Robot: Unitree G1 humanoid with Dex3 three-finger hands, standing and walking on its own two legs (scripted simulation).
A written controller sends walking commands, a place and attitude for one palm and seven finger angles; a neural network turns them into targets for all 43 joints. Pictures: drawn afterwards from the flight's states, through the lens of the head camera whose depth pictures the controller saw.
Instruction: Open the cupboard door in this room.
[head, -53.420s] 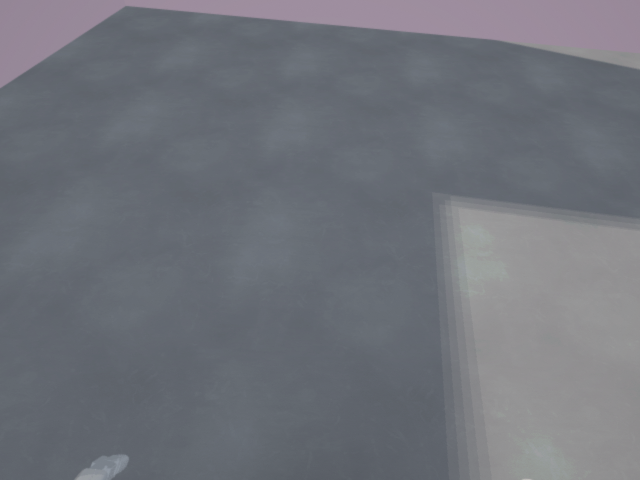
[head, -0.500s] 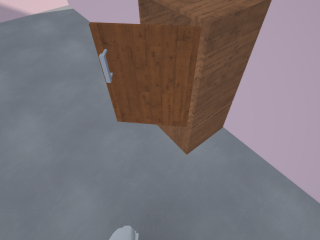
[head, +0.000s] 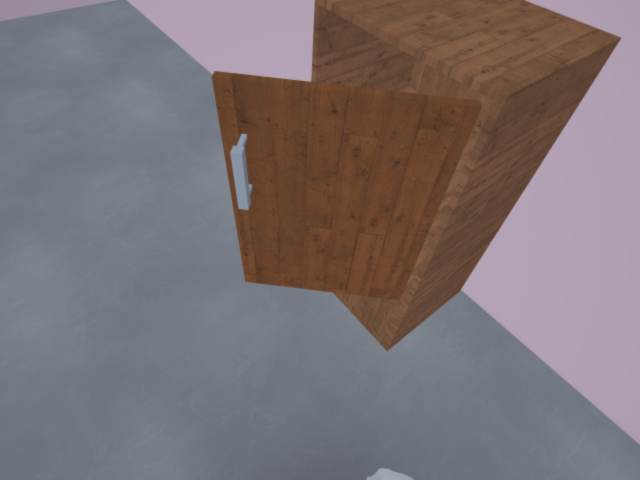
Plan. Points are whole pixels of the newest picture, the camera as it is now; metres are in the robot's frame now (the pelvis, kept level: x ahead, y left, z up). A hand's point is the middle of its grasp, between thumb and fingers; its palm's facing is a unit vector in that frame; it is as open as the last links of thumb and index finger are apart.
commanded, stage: come to a stop and stand still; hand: left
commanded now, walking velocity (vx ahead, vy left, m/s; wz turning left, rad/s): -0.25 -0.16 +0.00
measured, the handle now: (243, 172) +0.62 +0.19 -0.01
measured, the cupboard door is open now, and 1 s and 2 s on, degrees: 45 45 45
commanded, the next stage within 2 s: look again from close up in 0.98 s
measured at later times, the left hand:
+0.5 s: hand out of the picture +0.07 +0.16 -0.18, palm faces +0.01 -0.98 -0.18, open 7.3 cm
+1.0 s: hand out of the picture +0.00 +0.23 -0.17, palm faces -0.03 -0.96 -0.28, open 7.4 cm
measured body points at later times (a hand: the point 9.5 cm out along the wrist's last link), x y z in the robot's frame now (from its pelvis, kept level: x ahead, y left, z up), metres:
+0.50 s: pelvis +0.01 -0.01 -0.01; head +0.04 +0.01 +0.44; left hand +0.07 +0.21 -0.17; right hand +0.03 -0.26 -0.15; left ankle -0.01 +0.09 -0.73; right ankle +0.01 -0.13 -0.74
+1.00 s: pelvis +0.00 +0.03 +0.00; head +0.01 +0.01 +0.45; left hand +0.01 +0.28 -0.14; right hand +0.04 -0.21 -0.16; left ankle -0.01 +0.09 -0.74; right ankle +0.01 -0.13 -0.74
